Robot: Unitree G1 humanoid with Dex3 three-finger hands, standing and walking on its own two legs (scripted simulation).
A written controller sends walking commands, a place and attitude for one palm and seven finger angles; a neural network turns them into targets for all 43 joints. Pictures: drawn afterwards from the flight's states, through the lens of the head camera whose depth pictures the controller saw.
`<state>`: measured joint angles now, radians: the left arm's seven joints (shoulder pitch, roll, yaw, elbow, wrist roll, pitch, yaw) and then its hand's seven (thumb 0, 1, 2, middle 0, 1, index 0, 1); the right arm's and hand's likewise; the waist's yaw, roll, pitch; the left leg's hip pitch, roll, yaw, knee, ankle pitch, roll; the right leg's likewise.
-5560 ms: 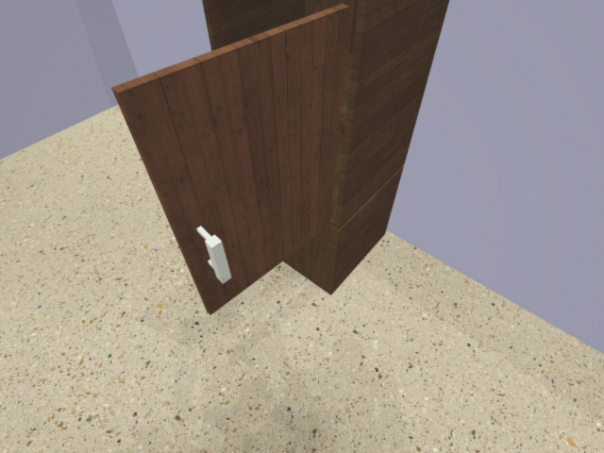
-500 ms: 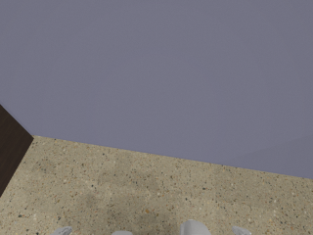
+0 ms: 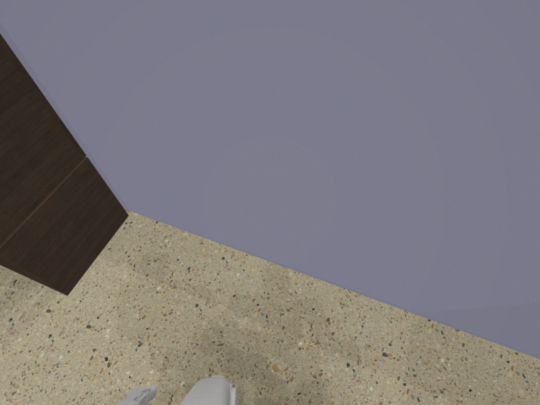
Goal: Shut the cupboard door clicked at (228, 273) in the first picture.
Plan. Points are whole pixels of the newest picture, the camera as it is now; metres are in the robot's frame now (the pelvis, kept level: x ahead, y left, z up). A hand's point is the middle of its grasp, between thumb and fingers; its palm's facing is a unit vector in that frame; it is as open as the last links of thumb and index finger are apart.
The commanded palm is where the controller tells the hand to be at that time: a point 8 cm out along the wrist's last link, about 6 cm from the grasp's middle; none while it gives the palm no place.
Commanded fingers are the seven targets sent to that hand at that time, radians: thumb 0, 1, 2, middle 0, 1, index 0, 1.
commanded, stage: turn to face it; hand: left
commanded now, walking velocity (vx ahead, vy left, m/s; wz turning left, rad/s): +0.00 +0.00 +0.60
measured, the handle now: out of the picture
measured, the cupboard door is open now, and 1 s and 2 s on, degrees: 83 83 83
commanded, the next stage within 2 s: take the last steps up to it in 1.58 s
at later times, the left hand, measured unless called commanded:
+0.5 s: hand out of the picture +0.05 +0.25 -0.16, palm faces +0.30 -0.91 -0.27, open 7.4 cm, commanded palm none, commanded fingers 0.00 0.90 0.90 -0.20 -0.30 -0.20 -0.30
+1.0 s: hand out of the picture -0.06 +0.17 -0.19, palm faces +0.61 -0.76 -0.22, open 7.3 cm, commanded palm none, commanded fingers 0.00 0.90 0.90 -0.20 -0.30 -0.20 -0.30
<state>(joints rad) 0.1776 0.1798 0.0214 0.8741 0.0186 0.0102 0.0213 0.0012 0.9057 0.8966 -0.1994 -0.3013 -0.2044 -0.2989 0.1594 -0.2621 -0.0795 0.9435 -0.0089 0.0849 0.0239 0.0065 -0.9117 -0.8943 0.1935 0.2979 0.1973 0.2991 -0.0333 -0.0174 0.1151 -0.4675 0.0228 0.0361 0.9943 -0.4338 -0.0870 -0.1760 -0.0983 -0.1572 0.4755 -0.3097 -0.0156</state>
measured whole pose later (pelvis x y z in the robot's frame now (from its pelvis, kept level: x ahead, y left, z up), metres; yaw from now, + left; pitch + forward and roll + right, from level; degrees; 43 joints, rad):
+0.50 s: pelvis +0.01 +0.00 -0.01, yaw +17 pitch +1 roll -1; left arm 0.13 0.27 0.06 0.88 0.02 0.06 0.01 0.00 0.91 0.90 -0.19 -0.30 -0.20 -0.30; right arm 0.16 -0.22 -0.04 0.91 -0.02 0.04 0.01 0.00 -0.90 -0.89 0.20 0.30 0.20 0.30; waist 0.00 -0.01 0.09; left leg -0.30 -0.03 -0.09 0.50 -0.23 0.01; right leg -0.43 -0.06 0.01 0.88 -0.42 0.08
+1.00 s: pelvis +0.02 -0.02 -0.02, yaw +37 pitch +0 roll +1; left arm 0.25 0.23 0.05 0.91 0.02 0.03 0.01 0.00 0.91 0.90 -0.20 -0.30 -0.21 -0.30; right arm 0.10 -0.24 -0.06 0.90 -0.01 0.05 0.03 0.01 -0.91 -0.89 0.19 0.30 0.20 0.30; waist 0.01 -0.05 0.10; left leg -0.30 0.00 0.08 0.59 -0.27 -0.01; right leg -0.25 -0.16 -0.24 0.68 -0.41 0.04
